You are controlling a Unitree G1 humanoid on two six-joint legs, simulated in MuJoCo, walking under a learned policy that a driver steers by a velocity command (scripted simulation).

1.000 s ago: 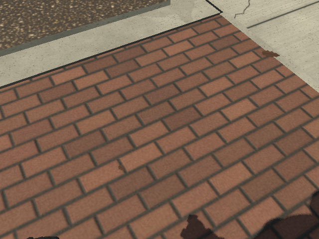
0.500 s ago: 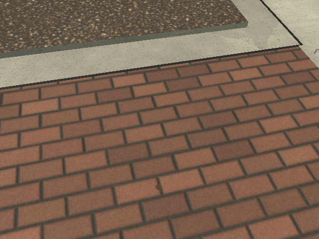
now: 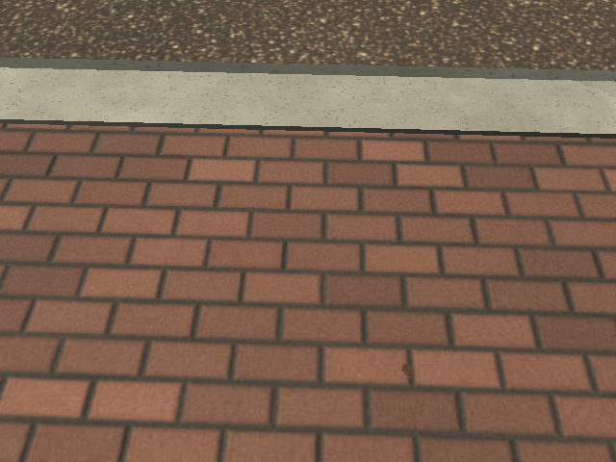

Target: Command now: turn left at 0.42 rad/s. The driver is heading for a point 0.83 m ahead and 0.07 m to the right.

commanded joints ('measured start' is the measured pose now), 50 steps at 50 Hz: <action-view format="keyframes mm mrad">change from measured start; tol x32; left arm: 1 80 149 37 -44 19 -19 -9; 50 328 116 -28 102 10 -76 -17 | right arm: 1 4 -104 -29 -74 1 -5 -6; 50 -66 -19 3 -14 0 -125 43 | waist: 1 27 43 -159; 3 6 -296 -115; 19 83 171 -132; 50 83 -93 56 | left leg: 1 64 164 -208 21 87 72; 3 -188 -14 29 407 -461 -48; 7 -216 24 3 646 -286 -115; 13 19 96 170 164 -251 -132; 18 378 263 -2 -123 401 -7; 31 91 340 -248 -340 -632 152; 38 -27 243 -33 -187 -278 97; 42 -508 129 66 618 -306 -6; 50 -442 204 183 382 119 -41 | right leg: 1 193 -143 79 -212 225 -74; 3 192 -445 431 -258 496 -351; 15 172 -232 114 -159 446 -244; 34 -221 -97 -64 233 -251 -111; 38 279 -15 -151 -63 79 -108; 42 398 -432 597 -420 -449 -345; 50 364 -239 95 -432 284 -230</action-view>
